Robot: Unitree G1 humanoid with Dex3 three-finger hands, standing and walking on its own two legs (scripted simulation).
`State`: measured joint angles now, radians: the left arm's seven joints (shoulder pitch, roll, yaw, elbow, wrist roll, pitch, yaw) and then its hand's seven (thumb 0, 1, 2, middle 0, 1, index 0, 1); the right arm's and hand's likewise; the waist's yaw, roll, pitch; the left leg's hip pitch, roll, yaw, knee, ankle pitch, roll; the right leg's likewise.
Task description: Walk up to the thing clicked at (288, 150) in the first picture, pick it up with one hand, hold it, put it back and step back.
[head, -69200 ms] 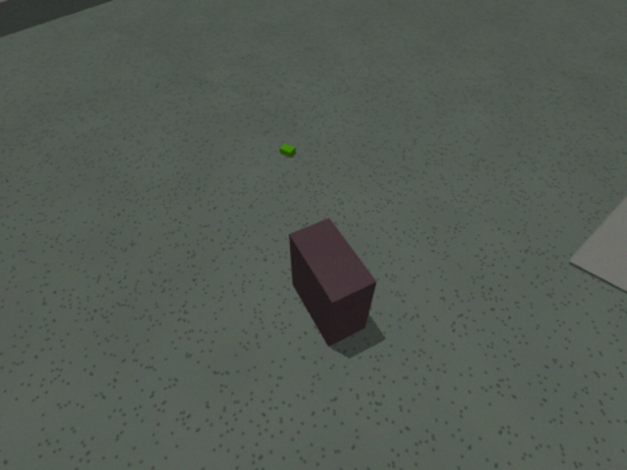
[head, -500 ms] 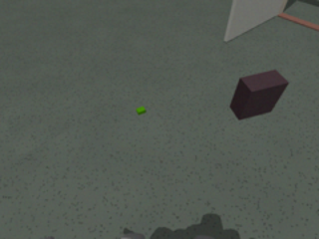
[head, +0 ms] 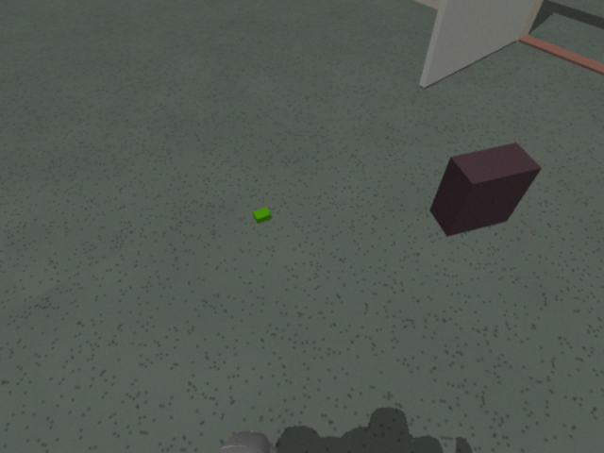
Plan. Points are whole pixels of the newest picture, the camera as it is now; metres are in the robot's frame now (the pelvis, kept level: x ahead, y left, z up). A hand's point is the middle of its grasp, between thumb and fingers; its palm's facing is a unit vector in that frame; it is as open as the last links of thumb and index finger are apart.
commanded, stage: step back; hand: left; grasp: from above
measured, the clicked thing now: (262, 215) +1.09 +0.23 -0.75
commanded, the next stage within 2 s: stand in 0.36 s
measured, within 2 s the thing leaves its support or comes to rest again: neither
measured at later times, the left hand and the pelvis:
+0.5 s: hand out of the picture +0.11 +0.28 -0.14, palm faces -0.05 -0.94 -0.35, open 7.4 cm; pelvis +0.03 +0.02 +0.01, yaw -2 degrees
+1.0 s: hand out of the picture +0.13 +0.27 -0.14, palm faces -0.07 -0.94 -0.34, open 7.4 cm; pelvis +0.04 +0.02 +0.02, yaw -2 degrees
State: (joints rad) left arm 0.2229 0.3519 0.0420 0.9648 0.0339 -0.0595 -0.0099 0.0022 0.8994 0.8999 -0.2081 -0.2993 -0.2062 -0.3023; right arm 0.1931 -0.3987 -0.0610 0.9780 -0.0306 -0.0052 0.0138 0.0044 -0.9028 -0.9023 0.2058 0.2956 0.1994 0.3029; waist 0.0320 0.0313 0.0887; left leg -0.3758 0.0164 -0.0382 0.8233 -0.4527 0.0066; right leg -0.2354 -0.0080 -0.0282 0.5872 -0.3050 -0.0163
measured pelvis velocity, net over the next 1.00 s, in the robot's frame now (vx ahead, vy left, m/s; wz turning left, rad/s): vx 0.04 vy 0.02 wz -0.03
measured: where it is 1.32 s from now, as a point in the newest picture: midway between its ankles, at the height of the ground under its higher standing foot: outside the picture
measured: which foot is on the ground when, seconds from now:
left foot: up 0.00-0.04, down 0.06-1.00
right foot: down 0.00-1.00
